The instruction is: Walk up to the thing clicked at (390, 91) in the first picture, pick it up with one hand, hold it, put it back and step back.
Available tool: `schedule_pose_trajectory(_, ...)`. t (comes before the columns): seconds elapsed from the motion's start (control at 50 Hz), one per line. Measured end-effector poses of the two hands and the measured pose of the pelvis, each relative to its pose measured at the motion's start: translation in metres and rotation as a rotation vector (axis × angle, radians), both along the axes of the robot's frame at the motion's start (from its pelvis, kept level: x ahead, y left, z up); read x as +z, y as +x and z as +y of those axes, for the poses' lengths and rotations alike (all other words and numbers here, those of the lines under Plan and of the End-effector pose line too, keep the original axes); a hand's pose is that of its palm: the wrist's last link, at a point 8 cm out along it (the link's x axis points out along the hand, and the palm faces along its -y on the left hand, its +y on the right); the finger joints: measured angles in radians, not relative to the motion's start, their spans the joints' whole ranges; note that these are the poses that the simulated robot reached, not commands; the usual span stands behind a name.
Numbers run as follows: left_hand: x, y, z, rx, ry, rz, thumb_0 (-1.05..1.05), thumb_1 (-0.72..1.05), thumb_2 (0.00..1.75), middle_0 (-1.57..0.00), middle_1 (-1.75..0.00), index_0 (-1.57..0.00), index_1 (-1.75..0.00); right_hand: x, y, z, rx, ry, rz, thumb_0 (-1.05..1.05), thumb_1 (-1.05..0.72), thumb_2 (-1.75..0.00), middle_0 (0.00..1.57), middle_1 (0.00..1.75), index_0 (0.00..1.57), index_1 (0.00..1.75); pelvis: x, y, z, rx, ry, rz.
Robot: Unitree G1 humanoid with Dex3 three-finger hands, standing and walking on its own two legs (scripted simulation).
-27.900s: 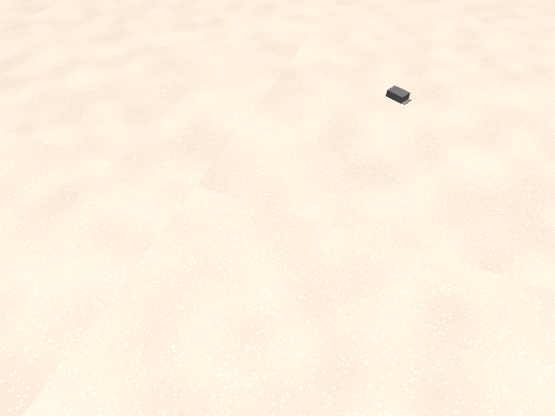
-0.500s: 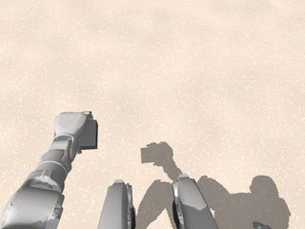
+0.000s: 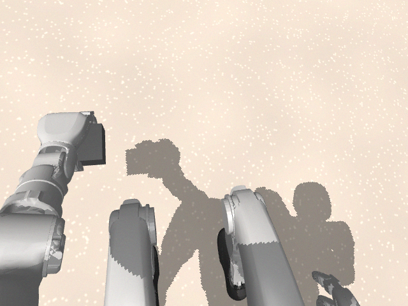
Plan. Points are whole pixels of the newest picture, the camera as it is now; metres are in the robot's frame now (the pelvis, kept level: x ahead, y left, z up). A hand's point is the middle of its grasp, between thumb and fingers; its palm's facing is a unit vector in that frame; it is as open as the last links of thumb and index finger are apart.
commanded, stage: crouch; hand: left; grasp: from above
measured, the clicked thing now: (75, 145) +0.45 +0.25 -0.18
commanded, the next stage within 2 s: lower in 0.74 s
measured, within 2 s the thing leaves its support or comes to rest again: neither
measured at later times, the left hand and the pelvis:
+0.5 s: hand (84, 148) +0.46 +0.24 -0.24, palm faces -0.47 -0.03 -0.88, open 11.0 cm; pelvis +0.00 +0.00 -0.07, yaw -2 degrees
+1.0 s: hand (88, 150) +0.47 +0.25 -0.28, palm faces -0.48 -0.03 -0.87, open 11.0 cm; pelvis +0.00 +0.00 -0.10, yaw -3 degrees
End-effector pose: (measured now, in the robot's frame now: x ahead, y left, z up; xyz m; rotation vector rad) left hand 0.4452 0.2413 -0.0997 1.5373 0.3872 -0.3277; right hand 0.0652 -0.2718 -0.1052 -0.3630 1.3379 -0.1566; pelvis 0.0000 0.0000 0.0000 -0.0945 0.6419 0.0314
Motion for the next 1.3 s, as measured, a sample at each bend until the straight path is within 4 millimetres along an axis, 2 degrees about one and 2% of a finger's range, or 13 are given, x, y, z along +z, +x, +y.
schedule_pose_trajectory(0.14, -0.027, 0.010, 0.001, 0.022, 0.000, 0.010, 0.00, -0.12, 0.57, -0.64, -0.54, -0.64, -0.54, -0.020, -0.005, -0.003, 0.002, 0.002, 0.024, 0.01, -0.90, -0.90, 0.20, 0.30, 0.20, 0.30, -0.022, 0.000, -0.001, -0.006, -0.004, 0.001)
schedule_pose_trajectory(0.32, -0.056, 0.016, 0.001, 0.020, -0.007, 0.038, 0.00, -0.12, 0.57, -0.64, -0.54, -0.64, -0.53, -0.043, -0.023, -0.003, -0.007, 0.022, 0.081, 0.01, -0.91, -0.90, 0.20, 0.30, 0.20, 0.30, -0.046, 0.000, -0.003, -0.015, -0.005, -0.008)
schedule_pose_trajectory(0.46, -0.074, 0.020, 0.003, 0.013, -0.013, 0.030, 0.00, -0.12, 0.57, -0.64, -0.54, -0.64, -0.54, -0.059, -0.035, -0.003, -0.009, 0.026, 0.114, 0.01, -0.91, -0.90, 0.20, 0.30, 0.20, 0.30, -0.065, -0.002, -0.004, -0.022, -0.009, -0.018)
schedule_pose_trajectory(0.62, -0.091, 0.024, 0.004, 0.012, -0.007, 0.030, 0.00, -0.11, 0.57, -0.64, -0.54, -0.63, -0.54, -0.073, -0.037, -0.001, 0.004, 0.029, 0.118, 0.01, -0.91, -0.90, 0.20, 0.30, 0.20, 0.30, -0.081, -0.002, -0.003, -0.025, -0.015, -0.029)
schedule_pose_trajectory(0.96, -0.117, 0.028, 0.006, 0.023, -0.011, 0.042, 0.00, -0.13, 0.58, -0.65, -0.53, -0.65, -0.53, -0.085, -0.035, -0.004, 0.040, 0.023, 0.128, 0.01, -0.91, -0.90, 0.20, 0.30, 0.20, 0.30, -0.099, -0.001, -0.004, -0.034, -0.025, -0.047)
schedule_pose_trajectory(1.3, -0.161, 0.031, 0.005, 0.004, -0.029, 0.036, 0.00, -0.12, 0.58, -0.65, -0.53, -0.64, -0.53, -0.090, -0.050, -0.003, 0.074, 0.006, 0.183, 0.01, -0.91, -0.90, 0.20, 0.30, 0.20, 0.30, -0.119, 0.001, -0.003, -0.049, -0.050, -0.070)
